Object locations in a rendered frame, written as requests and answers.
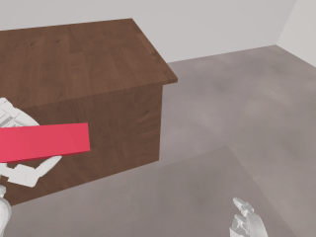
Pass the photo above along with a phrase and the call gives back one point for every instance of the left robot hand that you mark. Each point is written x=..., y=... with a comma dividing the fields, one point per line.
x=22, y=174

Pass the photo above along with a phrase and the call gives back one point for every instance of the table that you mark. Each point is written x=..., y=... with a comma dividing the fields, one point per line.
x=106, y=74

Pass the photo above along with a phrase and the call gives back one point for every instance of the sponge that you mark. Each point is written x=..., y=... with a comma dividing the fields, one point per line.
x=36, y=142

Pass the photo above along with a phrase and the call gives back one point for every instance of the robot left forearm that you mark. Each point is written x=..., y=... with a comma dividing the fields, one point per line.
x=5, y=211

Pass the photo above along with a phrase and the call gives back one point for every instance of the right robot hand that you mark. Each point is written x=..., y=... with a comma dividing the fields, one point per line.
x=252, y=226

